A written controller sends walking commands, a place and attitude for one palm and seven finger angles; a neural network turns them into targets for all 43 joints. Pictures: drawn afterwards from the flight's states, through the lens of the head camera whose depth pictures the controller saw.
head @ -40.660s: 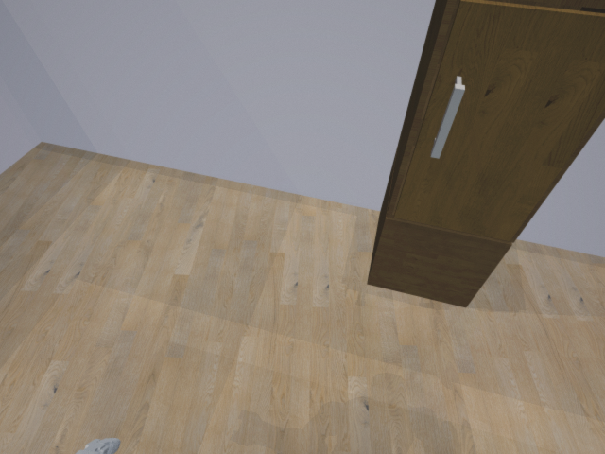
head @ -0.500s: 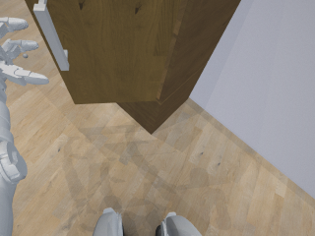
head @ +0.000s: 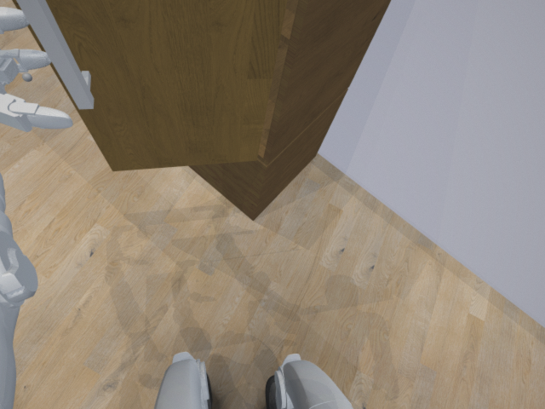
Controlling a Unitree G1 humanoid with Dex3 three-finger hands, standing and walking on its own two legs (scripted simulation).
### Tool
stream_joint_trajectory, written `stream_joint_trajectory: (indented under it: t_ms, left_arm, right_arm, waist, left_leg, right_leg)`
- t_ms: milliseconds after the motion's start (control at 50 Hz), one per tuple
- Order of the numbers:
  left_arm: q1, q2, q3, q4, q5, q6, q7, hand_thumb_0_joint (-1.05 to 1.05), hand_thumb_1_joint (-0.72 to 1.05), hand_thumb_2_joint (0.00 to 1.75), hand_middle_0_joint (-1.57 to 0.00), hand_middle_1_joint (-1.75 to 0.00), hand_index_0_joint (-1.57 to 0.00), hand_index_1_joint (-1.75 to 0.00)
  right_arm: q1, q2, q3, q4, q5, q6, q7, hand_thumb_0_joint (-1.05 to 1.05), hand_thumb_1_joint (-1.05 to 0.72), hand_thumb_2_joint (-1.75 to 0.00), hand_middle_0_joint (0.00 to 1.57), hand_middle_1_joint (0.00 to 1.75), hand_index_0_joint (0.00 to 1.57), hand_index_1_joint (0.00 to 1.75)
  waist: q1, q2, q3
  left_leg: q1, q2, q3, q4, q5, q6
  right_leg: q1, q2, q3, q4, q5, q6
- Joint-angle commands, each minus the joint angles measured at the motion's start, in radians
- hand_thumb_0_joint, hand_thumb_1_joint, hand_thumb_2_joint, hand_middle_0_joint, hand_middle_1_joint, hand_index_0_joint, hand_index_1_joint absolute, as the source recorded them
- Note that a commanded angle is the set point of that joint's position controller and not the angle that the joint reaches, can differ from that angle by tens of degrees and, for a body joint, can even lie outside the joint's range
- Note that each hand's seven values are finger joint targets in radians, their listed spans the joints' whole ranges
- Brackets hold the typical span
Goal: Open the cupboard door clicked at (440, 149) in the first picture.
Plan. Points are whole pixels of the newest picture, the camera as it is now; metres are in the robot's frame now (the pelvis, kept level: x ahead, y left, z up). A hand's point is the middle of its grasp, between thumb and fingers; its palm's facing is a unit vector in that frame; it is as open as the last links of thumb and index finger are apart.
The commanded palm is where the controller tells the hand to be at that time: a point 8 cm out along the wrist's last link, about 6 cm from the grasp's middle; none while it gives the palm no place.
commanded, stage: slide the fingers in behind the handle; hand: left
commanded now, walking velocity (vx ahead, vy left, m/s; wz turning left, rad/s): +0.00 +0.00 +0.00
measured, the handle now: (62, 45) +0.59 +0.22 +0.10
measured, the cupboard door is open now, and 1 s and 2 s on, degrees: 50 50 51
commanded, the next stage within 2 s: close the thumb around the handle in 1.38 s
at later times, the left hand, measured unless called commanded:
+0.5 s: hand (55, 82) +0.53 +0.22 +0.09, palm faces +0.05 -1.00 +0.00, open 14.0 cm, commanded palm +0.51 +0.26 +0.09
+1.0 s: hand (85, 75) +0.54 +0.19 +0.09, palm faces +0.08 -1.00 -0.01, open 14.0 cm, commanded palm +0.52 +0.23 +0.09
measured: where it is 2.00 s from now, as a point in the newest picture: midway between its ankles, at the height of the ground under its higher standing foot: outside the picture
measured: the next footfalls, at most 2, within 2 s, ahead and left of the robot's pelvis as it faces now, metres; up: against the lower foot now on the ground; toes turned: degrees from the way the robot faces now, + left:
none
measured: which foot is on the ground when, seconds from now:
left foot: down 0.00-1.00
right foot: down 0.00-1.00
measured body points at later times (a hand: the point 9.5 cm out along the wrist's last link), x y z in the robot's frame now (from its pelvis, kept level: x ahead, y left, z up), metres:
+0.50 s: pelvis +0.01 +0.00 +0.00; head +0.14 +0.03 +0.43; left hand +0.52 +0.28 +0.10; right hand +0.00 -0.26 -0.10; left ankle +0.04 +0.11 -0.67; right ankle -0.02 -0.12 -0.67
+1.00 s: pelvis +0.01 -0.01 +0.00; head +0.15 +0.02 +0.43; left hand +0.53 +0.25 +0.10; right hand -0.02 -0.27 -0.10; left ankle +0.04 +0.11 -0.67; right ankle -0.02 -0.12 -0.67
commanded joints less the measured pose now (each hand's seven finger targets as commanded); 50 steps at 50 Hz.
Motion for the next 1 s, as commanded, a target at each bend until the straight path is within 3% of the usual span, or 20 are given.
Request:
stream_joint_trajectory:
  t_ms: [0, 20, 80, 200, 220, 280, 340, 380, 480, 540, 560, 600, 660, 680, 700, 740, 820, 860, 920, 980]
  left_arm:
    - [-0.392, 0.263, 0.024, -0.217, -0.018, -0.061, 0.013, 0.00, -0.50, 0.30, -0.30, -1.20, -0.30, -1.20]
    - [-0.393, 0.281, 0.042, -0.206, -0.020, -0.061, 0.020, 0.00, -0.50, 0.30, -0.30, -1.20, -0.30, -1.20]
    - [-0.404, 0.274, 0.036, -0.268, -0.014, -0.074, 0.031, 0.00, -0.50, 0.30, -0.30, -1.20, -0.30, -1.20]
    - [-0.387, 0.200, 0.000, -0.240, -0.026, -0.078, 0.043, 0.00, -0.50, 0.30, -0.30, -1.20, -0.30, -1.20]
    - [-0.393, 0.221, 0.024, -0.258, -0.029, -0.086, 0.047, 0.00, -0.50, 0.30, -0.30, -1.20, -0.30, -1.20]
    - [-0.398, 0.172, -0.015, -0.256, -0.021, -0.087, 0.052, 0.00, -0.50, 0.30, -0.30, -1.20, -0.30, -1.20]
    - [-0.409, 0.122, -0.031, -0.298, -0.031, -0.105, 0.066, 0.00, -0.50, 0.30, -0.30, -1.20, -0.30, -1.20]
    - [-0.385, 0.093, -0.043, -0.256, -0.032, -0.095, 0.073, 0.00, -0.50, 0.30, -0.30, -1.20, -0.30, -1.20]
    - [-0.434, 0.091, -0.050, -0.258, -0.015, -0.091, 0.109, 0.00, -0.50, 0.30, -0.30, -1.20, -0.30, -1.20]
    - [-0.452, 0.087, -0.045, -0.295, -0.012, -0.117, 0.126, 0.00, -0.50, 0.30, -0.30, -1.20, -0.30, -1.20]
    - [-0.419, 0.107, -0.023, -0.286, -0.008, -0.120, 0.131, 0.00, -0.50, 0.30, -0.30, -1.20, -0.30, -1.20]
    - [-0.431, 0.058, -0.061, -0.274, -0.006, -0.116, 0.137, 0.00, -0.50, 0.30, -0.30, -1.20, -0.30, -1.20]
    - [-0.431, 0.078, -0.053, -0.218, 0.000, -0.097, 0.146, 0.00, -0.50, 0.30, -0.30, -1.20, -0.30, -1.20]
    - [-0.451, 0.071, -0.061, -0.229, -0.001, -0.094, 0.148, 0.00, -0.50, 0.30, -0.30, -1.20, -0.30, -1.20]
    - [-0.442, 0.103, -0.035, -0.227, 0.002, -0.094, 0.152, 0.00, -0.50, 0.30, -0.30, -1.20, -0.30, -1.20]
    - [-0.476, 0.105, -0.032, -0.280, 0.006, -0.116, 0.158, 0.00, -0.50, 0.30, -0.30, -1.20, -0.30, -1.20]
    - [-0.441, 0.044, -0.058, -0.268, -0.004, -0.120, 0.158, 0.00, -0.50, 0.30, -0.30, -1.20, -0.30, -1.20]
    - [-0.413, 0.075, -0.033, -0.253, -0.002, -0.110, 0.158, 0.00, -0.50, 0.30, -0.30, -1.20, -0.30, -1.20]
    - [-0.417, 0.026, -0.064, -0.270, -0.005, -0.103, 0.164, 0.00, -0.50, 0.30, -0.30, -1.20, -0.30, -1.20]
    - [-0.408, 0.036, -0.059, -0.269, -0.003, -0.101, 0.166, 0.00, -0.50, 0.30, -0.30, -1.20, -0.30, -1.20]
  right_arm:
    - [0.185, -0.206, -0.080, -0.034, -0.002, -0.006, -0.007, 0.00, -0.90, -0.90, 0.20, 0.30, 0.20, 0.30]
    - [0.193, -0.207, -0.077, -0.032, -0.003, -0.006, -0.008, 0.00, -0.90, -0.90, 0.20, 0.30, 0.20, 0.30]
    - [0.190, -0.206, -0.083, -0.038, -0.004, -0.007, -0.005, 0.00, -0.90, -0.90, 0.20, 0.30, 0.20, 0.30]
    - [0.181, -0.202, -0.087, -0.032, -0.002, -0.008, 0.003, 0.00, -0.90, -0.90, 0.20, 0.30, 0.20, 0.30]
    - [0.186, -0.202, -0.086, -0.031, -0.004, -0.010, 0.001, 0.00, -0.90, -0.90, 0.20, 0.30, 0.20, 0.30]
    - [0.180, -0.197, -0.089, -0.030, -0.004, -0.011, 0.004, 0.00, -0.90, -0.90, 0.20, 0.30, 0.20, 0.30]
    - [0.180, -0.193, -0.097, -0.023, -0.009, -0.013, 0.010, 0.00, -0.90, -0.90, 0.20, 0.30, 0.20, 0.30]
    - [0.176, -0.192, -0.096, -0.022, -0.007, -0.013, 0.014, 0.00, -0.90, -0.90, 0.20, 0.30, 0.20, 0.30]
    - [0.170, -0.192, -0.095, -0.019, -0.011, -0.015, 0.013, 0.00, -0.90, -0.90, 0.20, 0.30, 0.20, 0.30]
    - [0.168, -0.186, -0.097, -0.020, -0.014, -0.019, 0.017, 0.00, -0.90, -0.90, 0.20, 0.30, 0.20, 0.30]
    - [0.167, -0.186, -0.097, -0.023, -0.014, -0.018, 0.019, 0.00, -0.90, -0.90, 0.20, 0.30, 0.20, 0.30]
    - [0.160, -0.181, -0.097, -0.022, -0.014, -0.018, 0.023, 0.00, -0.90, -0.90, 0.20, 0.30, 0.20, 0.30]
    - [0.163, -0.186, -0.092, -0.023, -0.011, -0.014, 0.021, 0.00, -0.90, -0.90, 0.20, 0.30, 0.20, 0.30]
    - [0.165, -0.187, -0.092, -0.025, -0.011, -0.017, 0.021, 0.00, -0.90, -0.90, 0.20, 0.30, 0.20, 0.30]
    - [0.167, -0.189, -0.093, -0.025, -0.011, -0.017, 0.020, 0.00, -0.90, -0.90, 0.20, 0.30, 0.20, 0.30]
    - [0.171, -0.184, -0.094, -0.024, -0.017, -0.022, 0.020, 0.00, -0.90, -0.90, 0.20, 0.30, 0.20, 0.30]
    - [0.180, -0.177, -0.097, -0.019, -0.020, -0.025, 0.028, 0.00, -0.90, -0.90, 0.20, 0.30, 0.20, 0.30]
    - [0.182, -0.182, -0.099, -0.020, -0.016, -0.019, 0.028, 0.00, -0.90, -0.90, 0.20, 0.30, 0.20, 0.30]
    - [0.184, -0.175, -0.099, -0.023, -0.018, -0.018, 0.032, 0.00, -0.90, -0.90, 0.20, 0.30, 0.20, 0.30]
    - [0.184, -0.176, -0.103, -0.019, -0.014, -0.018, 0.033, 0.00, -0.90, -0.90, 0.20, 0.30, 0.20, 0.30]
  waist:
    - [0.017, 0.201, -0.494]
    - [0.015, 0.175, -0.476]
    - [0.028, 0.216, -0.524]
    - [0.008, 0.175, -0.458]
    - [0.019, 0.168, -0.475]
    - [0.014, 0.201, -0.474]
    - [0.016, 0.227, -0.519]
    - [0.011, 0.177, -0.484]
    - [-0.002, 0.165, -0.463]
    - [0.007, 0.192, -0.513]
    - [0.024, 0.196, -0.524]
    - [0.008, 0.190, -0.495]
    - [-0.003, 0.136, -0.454]
    - [-0.008, 0.133, -0.459]
    - [0.002, 0.132, -0.467]
    - [0.008, 0.184, -0.534]
    - [0.005, 0.157, -0.523]
    - [0.018, 0.151, -0.528]
    - [0.006, 0.141, -0.508]
    - [0.009, 0.138, -0.503]
  left_leg:
    - [0.566, -0.039, -0.060, -0.079, 0.382, 0.023]
    - [0.557, -0.039, -0.063, -0.083, 0.387, 0.026]
    - [0.589, -0.040, -0.062, -0.086, 0.405, 0.020]
    - [0.570, -0.042, -0.055, -0.092, 0.378, 0.023]
    - [0.575, -0.043, -0.056, -0.091, 0.397, 0.024]
    - [0.606, -0.043, -0.062, -0.092, 0.406, 0.018]
    - [0.676, -0.039, -0.075, -0.089, 0.459, 0.011]
    - [0.647, -0.040, -0.076, -0.091, 0.427, 0.013]
    - [0.620, -0.042, -0.074, -0.092, 0.403, 0.016]
    - [0.648, -0.043, -0.075, -0.083, 0.437, 0.013]
    - [0.643, -0.044, -0.073, -0.080, 0.443, 0.011]
    - [0.631, -0.045, -0.069, -0.081, 0.424, 0.013]
    - [0.563, -0.048, -0.063, -0.086, 0.373, 0.019]
    - [0.556, -0.050, -0.060, -0.085, 0.359, 0.022]
    - [0.548, -0.050, -0.057, -0.086, 0.356, 0.022]
    - [0.597, -0.049, -0.061, -0.077, 0.406, 0.018]
    - [0.589, -0.051, -0.058, -0.071, 0.433, 0.020]
    - [0.577, -0.052, -0.054, -0.077, 0.428, 0.019]
    - [0.568, -0.056, -0.047, -0.077, 0.428, 0.024]
    - [0.557, -0.057, -0.041, -0.082, 0.408, 0.024]
  right_leg:
    - [0.054, 0.026, 0.035, -0.123, 0.327, 0.003]
    - [0.064, 0.027, 0.033, -0.123, 0.333, 0.000]
    - [0.075, 0.026, 0.034, -0.118, 0.347, 0.000]
    - [0.064, 0.026, 0.035, -0.133, 0.338, 0.004]
    - [0.085, 0.026, 0.035, -0.126, 0.357, 0.000]
    - [0.048, 0.025, 0.030, -0.125, 0.343, -0.001]
    - [0.028, 0.025, 0.023, -0.117, 0.355, -0.005]
    - [0.025, 0.026, 0.021, -0.123, 0.336, -0.003]
    - [0.024, 0.021, 0.026, -0.123, 0.330, -0.001]
    - [0.039, 0.022, 0.030, -0.110, 0.358, -0.004]
    - [0.049, 0.021, 0.030, -0.106, 0.362, -0.005]
    - [0.037, 0.021, 0.030, -0.111, 0.354, -0.002]
    - [0.054, 0.019, 0.035, -0.117, 0.340, 0.003]
    - [0.057, 0.019, 0.038, -0.119, 0.335, 0.004]
    - [0.072, 0.018, 0.040, -0.120, 0.336, 0.003]
    - [0.071, 0.017, 0.041, -0.104, 0.365, 0.000]
    - [0.086, 0.021, 0.039, -0.102, 0.402, -0.001]
    - [0.106, 0.021, 0.040, -0.105, 0.407, 0.001]
    - [0.113, 0.021, 0.042, -0.111, 0.426, 0.002]
    - [0.124, 0.021, 0.046, -0.121, 0.422, 0.004]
